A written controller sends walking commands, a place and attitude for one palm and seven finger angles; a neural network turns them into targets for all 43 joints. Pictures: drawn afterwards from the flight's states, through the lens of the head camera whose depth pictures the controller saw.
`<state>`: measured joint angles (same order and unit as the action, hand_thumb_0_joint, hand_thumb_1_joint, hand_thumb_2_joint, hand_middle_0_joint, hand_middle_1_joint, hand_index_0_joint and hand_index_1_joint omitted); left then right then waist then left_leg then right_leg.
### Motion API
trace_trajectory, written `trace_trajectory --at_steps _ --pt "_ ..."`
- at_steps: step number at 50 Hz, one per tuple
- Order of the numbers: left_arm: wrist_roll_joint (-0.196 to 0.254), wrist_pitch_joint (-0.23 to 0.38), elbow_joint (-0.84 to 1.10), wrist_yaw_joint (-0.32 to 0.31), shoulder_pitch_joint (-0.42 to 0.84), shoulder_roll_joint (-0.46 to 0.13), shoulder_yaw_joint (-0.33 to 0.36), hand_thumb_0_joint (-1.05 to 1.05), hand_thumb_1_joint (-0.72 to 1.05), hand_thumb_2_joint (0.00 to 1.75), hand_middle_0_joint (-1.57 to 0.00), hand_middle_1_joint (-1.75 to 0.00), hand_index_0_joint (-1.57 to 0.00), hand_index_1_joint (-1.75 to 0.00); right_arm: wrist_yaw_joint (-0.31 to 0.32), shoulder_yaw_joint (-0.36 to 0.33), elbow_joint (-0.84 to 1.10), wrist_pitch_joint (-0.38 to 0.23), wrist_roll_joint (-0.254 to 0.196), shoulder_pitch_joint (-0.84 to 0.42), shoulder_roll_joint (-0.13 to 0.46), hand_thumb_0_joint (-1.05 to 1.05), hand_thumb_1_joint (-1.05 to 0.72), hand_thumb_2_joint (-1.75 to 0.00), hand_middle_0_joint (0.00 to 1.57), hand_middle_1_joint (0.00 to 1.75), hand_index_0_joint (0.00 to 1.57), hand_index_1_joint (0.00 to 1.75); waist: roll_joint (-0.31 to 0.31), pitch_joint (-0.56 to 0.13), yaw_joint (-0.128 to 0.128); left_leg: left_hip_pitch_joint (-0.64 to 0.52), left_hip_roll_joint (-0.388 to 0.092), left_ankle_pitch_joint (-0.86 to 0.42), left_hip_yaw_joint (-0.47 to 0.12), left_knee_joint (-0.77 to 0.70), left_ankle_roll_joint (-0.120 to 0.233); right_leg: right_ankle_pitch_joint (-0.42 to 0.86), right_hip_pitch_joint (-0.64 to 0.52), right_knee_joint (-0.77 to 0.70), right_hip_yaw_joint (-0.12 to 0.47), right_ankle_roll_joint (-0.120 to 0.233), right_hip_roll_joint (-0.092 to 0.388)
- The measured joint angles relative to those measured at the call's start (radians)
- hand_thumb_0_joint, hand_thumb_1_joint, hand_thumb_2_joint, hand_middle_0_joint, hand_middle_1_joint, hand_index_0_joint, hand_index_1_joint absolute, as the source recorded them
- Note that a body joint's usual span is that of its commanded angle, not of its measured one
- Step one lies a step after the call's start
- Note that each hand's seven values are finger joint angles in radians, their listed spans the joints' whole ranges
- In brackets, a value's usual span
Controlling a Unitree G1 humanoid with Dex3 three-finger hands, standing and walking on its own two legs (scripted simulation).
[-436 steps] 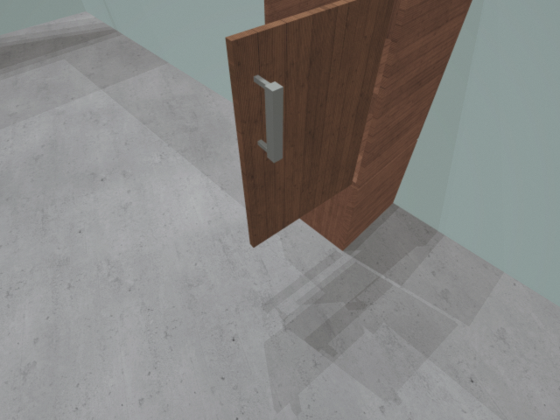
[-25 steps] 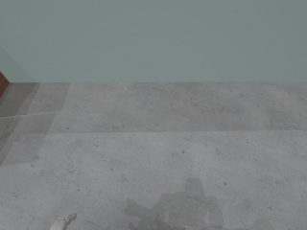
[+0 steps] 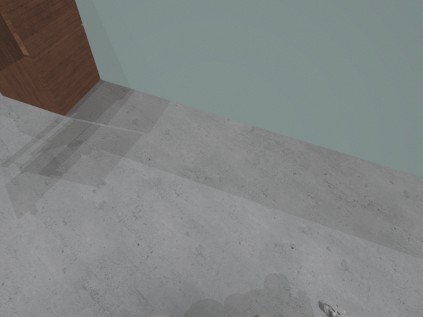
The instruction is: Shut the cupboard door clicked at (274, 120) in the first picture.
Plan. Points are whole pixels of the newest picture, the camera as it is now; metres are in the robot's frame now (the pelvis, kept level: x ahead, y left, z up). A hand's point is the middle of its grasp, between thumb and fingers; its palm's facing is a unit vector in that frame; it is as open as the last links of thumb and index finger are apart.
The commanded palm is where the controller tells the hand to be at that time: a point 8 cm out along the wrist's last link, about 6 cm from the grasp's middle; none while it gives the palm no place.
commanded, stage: walk to a spot facing it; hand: left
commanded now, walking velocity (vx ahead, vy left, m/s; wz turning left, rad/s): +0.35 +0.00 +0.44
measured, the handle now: out of the picture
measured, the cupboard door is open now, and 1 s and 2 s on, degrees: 84 84 84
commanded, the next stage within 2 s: turn to face it in 1.54 s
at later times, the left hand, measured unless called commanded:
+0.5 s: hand (151, 237) +0.29 +0.15 -0.14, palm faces +0.20 -0.96 -0.18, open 7.3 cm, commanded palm none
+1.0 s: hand (124, 233) +0.30 +0.23 -0.17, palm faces +0.45 -0.88 -0.14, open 7.4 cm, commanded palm none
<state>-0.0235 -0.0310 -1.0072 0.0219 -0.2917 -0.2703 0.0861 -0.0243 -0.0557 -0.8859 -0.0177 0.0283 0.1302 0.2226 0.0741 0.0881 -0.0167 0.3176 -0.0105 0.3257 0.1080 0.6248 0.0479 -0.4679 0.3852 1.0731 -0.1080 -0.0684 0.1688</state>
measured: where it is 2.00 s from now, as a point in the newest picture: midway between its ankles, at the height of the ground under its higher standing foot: (174, 182)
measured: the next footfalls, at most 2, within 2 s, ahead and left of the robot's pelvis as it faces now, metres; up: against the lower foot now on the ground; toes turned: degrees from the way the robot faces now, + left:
right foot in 0.36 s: +0.30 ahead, -0.13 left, +0.00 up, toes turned +2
left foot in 0.82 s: +0.42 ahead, +0.17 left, +0.00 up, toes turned +29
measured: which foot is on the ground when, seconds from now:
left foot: down 0.00-0.36, up 0.38-0.80, down 0.82-1.00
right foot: up 0.00-0.34, down 0.36-0.82, up 0.84-1.00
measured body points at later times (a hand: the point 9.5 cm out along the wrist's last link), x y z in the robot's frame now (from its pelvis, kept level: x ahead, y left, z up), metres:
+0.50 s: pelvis +0.20 -0.04 +0.01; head +0.25 -0.04 +0.45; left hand +0.28 +0.21 -0.13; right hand +0.23 -0.28 -0.15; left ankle +0.10 +0.07 -0.64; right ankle +0.26 -0.13 -0.73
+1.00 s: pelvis +0.39 +0.07 +0.01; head +0.41 +0.10 +0.46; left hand +0.28 +0.27 -0.15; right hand +0.57 -0.10 -0.12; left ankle +0.38 +0.15 -0.73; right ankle +0.42 -0.08 -0.64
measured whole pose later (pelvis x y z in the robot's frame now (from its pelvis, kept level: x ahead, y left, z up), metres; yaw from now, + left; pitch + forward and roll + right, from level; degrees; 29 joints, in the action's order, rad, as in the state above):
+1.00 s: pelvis +0.39 +0.07 +0.01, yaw +22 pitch +0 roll +0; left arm -0.03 0.01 -1.09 0.02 -0.31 -0.18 0.05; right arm 0.01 -0.04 -0.99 -0.07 0.02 0.16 0.15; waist 0.04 0.06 -0.05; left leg 0.25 0.01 0.23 0.14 0.48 0.08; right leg -0.31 0.49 1.14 -0.07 -0.03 0.15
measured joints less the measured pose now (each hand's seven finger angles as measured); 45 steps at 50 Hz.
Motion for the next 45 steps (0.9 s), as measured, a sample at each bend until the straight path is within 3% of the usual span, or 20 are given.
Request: trace_trajectory --at_steps 3,8,13,17,18,20,22,24,29,35,40,42,45 --pt "-0.004 0.001 0.006 0.009 0.041 -0.011 0.005 0.01 0.91 0.9 -0.2 -0.3 -0.2 -0.3 0.017 0.01 -0.021 -0.015 -0.001 0.042 -0.015 0.0 -0.91 -0.9 0.2 0.3 0.2 0.3 -0.007 -0.006 -0.004 -0.069 0.014 -0.017 -0.027 -0.094 -0.008 0.114 0.112 0.076 0.043 -0.002 -0.018" --pt "-0.001 0.021 0.051 0.017 0.113 0.004 -0.009 0.01 0.92 0.9 -0.2 -0.3 -0.19 -0.3 0.019 0.024 -0.082 -0.023 -0.006 0.117 -0.038 0.0 -0.91 -0.9 0.2 0.3 0.2 0.3 -0.03 -0.014 0.002 -0.186 0.025 -0.046 -0.074 -0.234 -0.005 0.221 0.199 -0.062 0.064 -0.014 -0.029" --pt "0.002 0.027 0.081 0.023 0.182 0.028 -0.025 0.01 0.91 0.9 -0.2 -0.3 -0.19 -0.3 0.016 0.024 -0.128 -0.019 -0.002 0.183 -0.056 0.0 -0.91 -0.9 0.2 0.3 0.2 0.3 -0.041 -0.016 0.033 -0.271 0.028 -0.011 -0.108 -0.279 -0.024 0.281 0.185 -0.288 0.052 -0.009 -0.046" --pt "0.003 0.043 0.103 0.027 0.221 0.047 -0.032 0.01 0.91 0.9 -0.2 -0.3 -0.2 -0.3 0.02 0.017 -0.158 -0.014 0.002 0.23 -0.054 0.0 -0.9 -0.9 0.2 0.3 0.2 0.3 -0.058 -0.013 0.061 -0.309 0.017 0.077 -0.133 -0.223 -0.05 0.289 0.092 -0.444 0.022 0.015 -0.089" --pt "0.001 0.058 0.112 0.028 0.225 0.049 -0.035 0.01 0.91 0.9 -0.2 -0.3 -0.2 -0.3 0.02 0.015 -0.165 -0.013 -0.002 0.247 -0.054 0.0 -0.9 -0.9 0.2 0.3 0.2 0.3 -0.057 -0.014 0.068 -0.29 0.019 0.119 -0.144 -0.148 -0.052 0.297 0.047 -0.493 0.019 0.034 -0.093" --pt "0.0 0.086 0.12 0.018 0.239 0.07 -0.036 0.0 0.91 0.9 -0.2 -0.3 -0.2 -0.3 0.021 0.008 -0.184 0.002 -0.012 0.239 -0.042 0.0 -0.91 -0.9 0.2 0.3 0.2 0.3 -0.081 0.01 0.071 -0.178 0.01 0.187 -0.151 0.164 -0.037 0.269 0.033 -0.436 -0.014 0.084 -0.094" --pt "0.001 0.094 0.122 0.007 0.228 0.092 -0.041 0.0 0.91 0.9 -0.2 -0.3 -0.2 -0.3 0.017 -0.001 -0.193 0.017 -0.01 0.218 -0.03 0.0 -0.91 -0.9 0.2 0.3 0.2 0.3 -0.097 0.023 0.072 -0.049 -0.004 0.143 -0.133 0.434 -0.029 0.218 -0.01 -0.433 -0.052 0.098 -0.093" --pt "0.002 0.098 0.108 -0.004 0.198 0.111 -0.043 0.0 0.91 0.9 -0.2 -0.3 -0.2 -0.3 0.013 -0.009 -0.19 0.028 -0.004 0.188 -0.022 0.01 -0.91 -0.9 0.2 0.3 0.2 0.3 -0.102 0.018 0.071 0.065 -0.03 0.05 -0.106 0.555 -0.036 0.215 -0.063 -0.489 -0.084 0.093 -0.095" --pt "0.01 0.123 0.054 -0.032 0.105 0.114 -0.011 -0.02 0.95 0.9 -0.2 -0.3 -0.2 -0.3 0.003 -0.021 -0.147 0.032 0.002 0.119 -0.021 0.01 -0.91 -0.9 0.2 0.3 0.19 0.3 -0.083 -0.015 0.052 0.231 -0.078 -0.06 -0.063 0.461 -0.066 0.228 -0.186 -0.647 -0.151 0.094 -0.099" --pt "0.0 0.12 -0.034 -0.025 0.003 0.07 -0.024 -0.02 0.95 0.9 -0.2 -0.3 -0.2 -0.3 -0.015 -0.016 -0.104 0.028 0.002 0.006 -0.019 0.0 -0.91 -0.9 0.19 0.3 0.19 0.3 -0.067 -0.019 0.001 0.234 -0.081 -0.11 -0.023 0.152 -0.062 0.189 -0.31 -0.725 -0.201 0.062 -0.09" --pt "0.001 0.097 -0.105 -0.017 -0.101 0.066 -0.034 -0.01 0.93 0.9 -0.2 -0.3 -0.2 -0.3 -0.023 0.002 -0.069 0.004 0.004 -0.074 -0.025 0.0 -0.91 -0.9 0.19 0.3 0.19 0.3 -0.044 -0.012 -0.037 0.125 -0.038 -0.096 0.031 -0.033 -0.023 0.08 -0.382 -0.652 -0.211 0.008 -0.043" --pt "0.005 0.077 -0.123 -0.01 -0.136 0.076 -0.038 0.0 0.92 0.9 -0.2 -0.3 -0.2 -0.3 -0.016 0.007 -0.048 -0.023 0.009 -0.087 -0.022 0.0 -0.91 -0.9 0.19 0.3 0.19 0.3 -0.051 -0.016 -0.034 0.096 -0.029 -0.174 0.037 -0.049 0.021 0.003 -0.314 -0.426 -0.173 0.012 -0.012" --pt "0.005 0.046 -0.129 -0.008 -0.113 0.074 -0.041 0.0 0.92 0.9 -0.2 -0.3 -0.2 -0.3 0.008 0.014 -0.045 -0.041 0.002 -0.071 -0.041 0.0 -0.91 -0.9 0.2 0.3 0.2 0.3 -0.034 -0.007 -0.035 0.066 -0.008 -0.094 0.045 0.004 0.037 0.009 -0.113 0.005 -0.02 0.041 -0.024"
